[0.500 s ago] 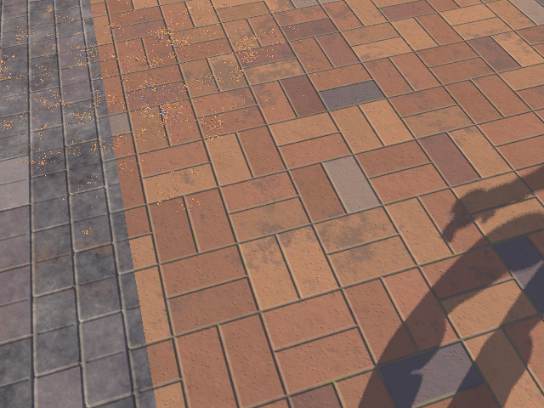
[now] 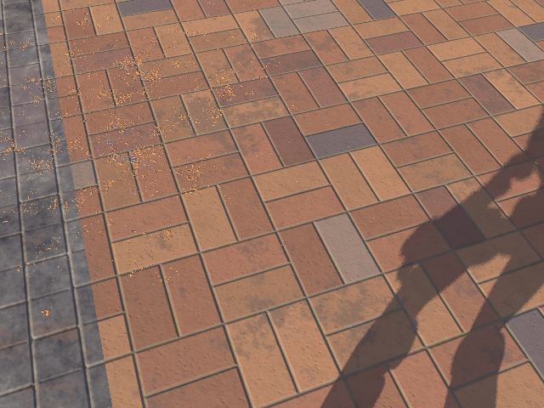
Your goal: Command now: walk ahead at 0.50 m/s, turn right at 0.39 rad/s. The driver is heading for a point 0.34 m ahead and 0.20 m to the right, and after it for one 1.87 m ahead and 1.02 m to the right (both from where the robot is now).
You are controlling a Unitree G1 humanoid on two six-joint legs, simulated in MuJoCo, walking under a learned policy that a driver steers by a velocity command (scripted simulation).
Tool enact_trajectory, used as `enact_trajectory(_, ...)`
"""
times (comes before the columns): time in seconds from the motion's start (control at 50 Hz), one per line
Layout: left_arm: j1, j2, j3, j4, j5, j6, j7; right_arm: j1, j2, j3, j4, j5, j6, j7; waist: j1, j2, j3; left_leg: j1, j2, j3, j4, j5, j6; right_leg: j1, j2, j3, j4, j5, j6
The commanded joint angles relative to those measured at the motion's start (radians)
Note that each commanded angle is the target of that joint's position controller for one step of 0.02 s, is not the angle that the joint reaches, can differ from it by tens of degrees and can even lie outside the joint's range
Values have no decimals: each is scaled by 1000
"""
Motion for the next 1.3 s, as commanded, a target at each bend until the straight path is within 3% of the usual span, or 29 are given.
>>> enact_trajectory(0.02,-54,102,36,-101,4,-7,6,108,-95,-28,4,-2,-8,-5,-57,157,-62,331,282,-328,-326,-71,147,-353,-121,51,96,125,-3)
enact_trajectory(0.12,-60,45,38,-117,7,38,7,83,-120,-43,45,-16,-28,-13,-16,110,-1,239,253,-96,-403,156,154,-348,-136,58,16,284,23)
enact_trajectory(0.24,-233,14,25,-179,15,26,-25,131,-165,-54,81,-9,-8,-34,-74,75,46,322,243,64,-412,214,133,-362,-119,-20,-297,502,19)
enact_trajectory(0.34,-354,14,19,-254,13,28,-54,193,-199,-68,114,14,26,-36,-109,73,86,488,294,116,-346,310,116,-398,-100,-89,-427,396,-23)
enact_trajectory(0.38,-329,38,31,-269,16,30,-61,162,-224,-75,109,22,41,-40,-70,101,59,513,291,151,-232,630,91,-310,-47,-145,-452,302,-55)
enact_trajectory(0.42,-137,102,68,-232,20,31,-58,127,-242,-79,94,32,60,-49,40,120,-58,483,250,176,63,934,52,-54,51,-200,-506,297,-98)
enact_trajectory(0.44,3,164,100,-198,25,31,-40,124,-226,-71,87,35,56,-50,114,77,-138,349,197,189,303,785,-3,197,66,-156,-601,473,-135)
enact_trajectory(0.46,34,267,114,-188,27,39,-14,166,-97,-34,51,-27,43,-42,46,-184,-215,19,90,170,645,-132,-62,486,-166,160,-543,907,-205)
enact_trajectory(0.48,-11,305,110,-252,49,26,-25,257,-93,-16,25,-17,15,-28,-6,-244,-445,-227,-76,-43,930,-553,-101,712,-396,671,-640,922,-448)
enact_trajectory(0.5,-18,227,91,-263,42,23,-37,145,-187,-40,27,17,3,-23,66,-40,-445,-266,-12,-162,949,-480,-85,673,-353,554,-676,959,-396)
enact_trajectory(0.52,-67,188,81,-260,28,16,-37,82,-178,-36,-2,31,-1,-26,45,-21,-306,-304,22,-142,881,-389,-68,547,-304,398,-676,945,-347)
enact_trajectory(0.54,-119,160,74,-260,14,15,-32,76,-163,-35,16,14,5,-39,6,60,-205,-290,62,-133,805,-320,-72,403,-244,308,-693,891,-293)
enact_trajectory(0.56,-159,138,68,-269,13,19,-25,75,-174,-42,14,0,17,-49,-22,42,-158,-247,80,-134,744,-277,-77,286,-215,265,-719,870,-275)
enact_trajectory(0.58,-181,133,63,-281,28,24,-20,89,-179,-46,14,-1,34,-50,-49,19,-145,-181,84,-137,720,-252,-78,196,-195,239,-743,877,-266)
enact_trajectory(0.62,-189,149,69,-287,39,24,-14,116,-149,-42,10,-6,54,-54,-70,-2,-155,-140,64,-125,649,-220,-96,125,-174,205,-752,948,-269)
enact_trajectory(0.68,-176,168,74,-285,30,36,6,78,-131,-35,-7,-13,67,-62,-63,-24,-173,-158,38,-129,516,-153,-122,115,-152,194,-738,928,-253)
enact_trajectory(0.74,-179,169,73,-291,21,61,25,14,-130,-32,-27,-8,77,-59,-43,-53,-175,-151,18,-145,387,-66,-133,109,-129,224,-731,724,-215)
enact_trajectory(0.8,-180,170,72,-297,25,79,34,-47,-134,-31,-49,0,79,-52,-21,-86,-145,-129,-5,-161,275,-47,-131,96,-120,287,-728,522,-195)
enact_trajectory(0.86,-182,164,71,-303,27,89,32,-61,-144,-35,-62,2,67,-43,-15,-117,-130,-84,-34,-169,176,-100,-118,119,-120,356,-680,529,-189)
enact_trajectory(0.92,-221,151,64,-321,12,96,33,0,-152,-45,-55,6,48,-32,-58,-132,-131,49,-40,-155,-66,-14,-80,141,-88,409,-603,559,-146)
enact_trajectory(0.94,-215,130,58,-327,12,97,36,32,-174,-53,-48,0,42,-31,-65,-109,-133,158,18,-178,-163,125,-53,92,-47,393,-555,460,-104)
enact_trajectory(0.96,-156,73,43,-329,28,98,35,41,-241,-67,-61,-17,47,-38,-26,82,-177,297,235,-354,-168,343,29,-13,50,268,-355,132,-47)
enact_trajectory(0.98,-128,94,49,-361,21,92,34,55,-281,-77,-43,-47,60,-37,10,352,-140,351,400,-602,-187,566,221,-242,184,116,-179,-257,12)
enact_trajectory(1.0,-96,183,73,-337,34,84,31,46,-227,-67,-65,-34,60,-37,-7,278,-156,349,437,-619,-183,548,278,-288,105,119,35,-240,55)
enact_trajectory(1.02,-111,216,88,-312,20,91,29,21,-173,-53,-80,-27,62,-41,-14,192,-142,325,368,-484,-161,494,236,-288,80,108,112,-160,72)
enact_trajectory(1.06,-126,175,83,-297,19,117,35,-25,-144,-43,-90,-5,75,-46,-11,145,-102,284,271,-343,-158,387,173,-292,56,84,153,-58,106)
enact_trajectory(1.12,-167,91,55,-318,12,120,28,-8,-160,-44,-79,-13,94,-51,-28,188,-91,263,206,-230,-188,375,175,-232,59,12,27,-7,121)
enact_trajectory(1.24,-202,76,37,-324,23,113,15,15,-202,-54,-59,6,106,-40,-64,247,-135,279,247,-219,-169,347,199,-22,19,-51,-368,25,98)
enact_trajectory(1.3,-134,68,38,-282,28,109,4,18,-186,-41,-39,27,109,-36,-23,216,-108,202,214,-197,-121,222,143,160,42,-90,-707,253,40)
Keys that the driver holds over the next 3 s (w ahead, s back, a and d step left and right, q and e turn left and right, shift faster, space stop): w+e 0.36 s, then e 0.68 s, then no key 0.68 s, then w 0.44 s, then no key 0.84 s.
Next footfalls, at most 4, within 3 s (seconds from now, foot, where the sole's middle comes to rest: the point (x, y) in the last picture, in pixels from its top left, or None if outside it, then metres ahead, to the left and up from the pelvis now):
0.44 right None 0.36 -0.17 -0.77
0.94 left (288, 387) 0.52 -0.02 -0.77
1.32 right None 0.32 -0.19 -0.77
2.42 right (443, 347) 0.64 -0.42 -0.77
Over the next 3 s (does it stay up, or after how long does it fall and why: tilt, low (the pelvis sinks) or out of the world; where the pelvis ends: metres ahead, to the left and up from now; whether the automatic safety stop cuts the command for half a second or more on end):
stays up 0.66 -0.28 0.01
